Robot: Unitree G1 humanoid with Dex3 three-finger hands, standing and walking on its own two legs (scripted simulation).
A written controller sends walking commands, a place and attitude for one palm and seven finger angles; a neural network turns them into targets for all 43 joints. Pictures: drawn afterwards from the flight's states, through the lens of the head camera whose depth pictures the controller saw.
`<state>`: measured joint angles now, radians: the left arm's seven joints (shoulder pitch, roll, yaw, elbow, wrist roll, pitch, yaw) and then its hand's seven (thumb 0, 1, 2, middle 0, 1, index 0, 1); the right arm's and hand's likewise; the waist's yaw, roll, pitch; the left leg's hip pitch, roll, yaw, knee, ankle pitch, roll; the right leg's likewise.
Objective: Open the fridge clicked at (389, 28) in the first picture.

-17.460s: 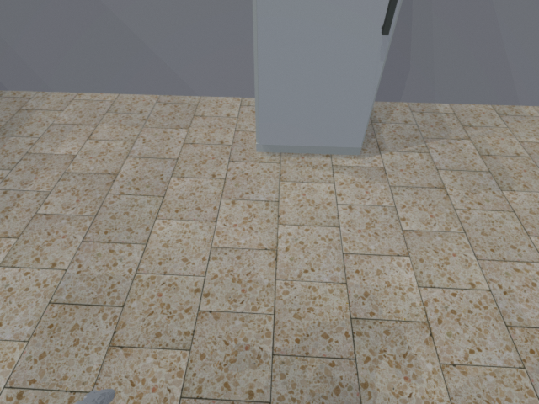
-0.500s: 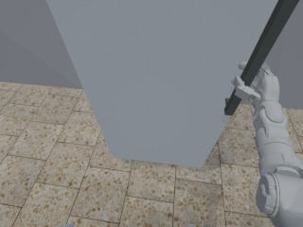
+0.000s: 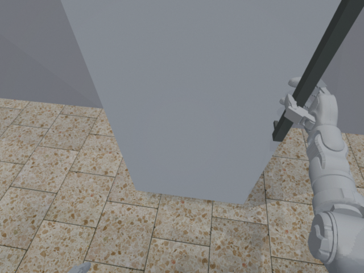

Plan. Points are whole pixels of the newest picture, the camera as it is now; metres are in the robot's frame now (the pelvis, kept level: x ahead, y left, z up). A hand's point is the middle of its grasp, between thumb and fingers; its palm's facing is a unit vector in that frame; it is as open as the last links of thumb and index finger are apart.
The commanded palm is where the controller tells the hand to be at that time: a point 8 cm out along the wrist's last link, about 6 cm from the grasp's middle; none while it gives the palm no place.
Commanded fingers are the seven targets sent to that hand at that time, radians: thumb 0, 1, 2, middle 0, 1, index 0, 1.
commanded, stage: grip the handle and tug to test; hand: right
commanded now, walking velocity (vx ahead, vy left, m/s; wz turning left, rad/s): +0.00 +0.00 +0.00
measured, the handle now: (317, 55) +0.52 -0.19 +0.23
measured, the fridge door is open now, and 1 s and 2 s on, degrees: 0 9 42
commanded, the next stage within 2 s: pull the door a little, standing still in 0.26 s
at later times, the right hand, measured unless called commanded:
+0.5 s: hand (290, 109) +0.46 -0.17 +0.13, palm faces +0.03 +1.00 +0.01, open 6.0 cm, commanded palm +0.42 -0.22 +0.13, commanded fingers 0.00 -0.90 -0.90 0.45 1.40 0.45 1.40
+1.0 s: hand (291, 139) +0.38 -0.15 +0.13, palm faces +0.00 +0.99 -0.11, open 6.5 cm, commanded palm +0.34 -0.21 +0.13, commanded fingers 0.00 -0.90 -0.90 0.45 1.40 0.45 1.40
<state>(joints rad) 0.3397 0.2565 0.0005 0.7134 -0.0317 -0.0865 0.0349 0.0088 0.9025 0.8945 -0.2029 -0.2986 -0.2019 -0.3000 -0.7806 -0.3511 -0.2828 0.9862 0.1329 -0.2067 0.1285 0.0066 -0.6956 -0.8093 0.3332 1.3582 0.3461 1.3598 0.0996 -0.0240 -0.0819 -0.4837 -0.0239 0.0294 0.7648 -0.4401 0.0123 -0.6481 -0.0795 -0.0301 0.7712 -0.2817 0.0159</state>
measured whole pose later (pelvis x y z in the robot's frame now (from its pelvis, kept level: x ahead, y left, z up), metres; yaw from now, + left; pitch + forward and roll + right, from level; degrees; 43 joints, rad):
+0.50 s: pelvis +0.04 +0.00 +0.01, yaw +0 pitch +8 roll +1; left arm 0.30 0.25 0.01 0.68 -0.04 -0.05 0.04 0.01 0.90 0.89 -0.20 -0.30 -0.20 -0.30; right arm -0.56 -0.28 -0.25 0.66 0.16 -0.08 0.12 0.01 -0.72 -0.77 0.30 1.36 0.32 1.36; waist 0.07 -0.01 -0.09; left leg -0.36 -0.01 0.01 0.67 -0.44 0.01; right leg -0.53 -0.07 -0.05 0.70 -0.31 0.02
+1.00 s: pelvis +0.06 -0.01 +0.02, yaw +1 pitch +3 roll +0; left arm 0.24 0.23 -0.01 0.61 -0.03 -0.01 0.08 0.01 0.90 0.89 -0.20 -0.30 -0.20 -0.30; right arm -0.02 -0.22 -0.09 0.04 0.12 -0.04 0.05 -0.01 -0.65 -0.74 0.30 1.35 0.29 1.34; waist 0.01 -0.02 -0.06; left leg -0.17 0.00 0.01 0.54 -0.40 -0.01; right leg -0.33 -0.06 -0.08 0.60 -0.32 0.01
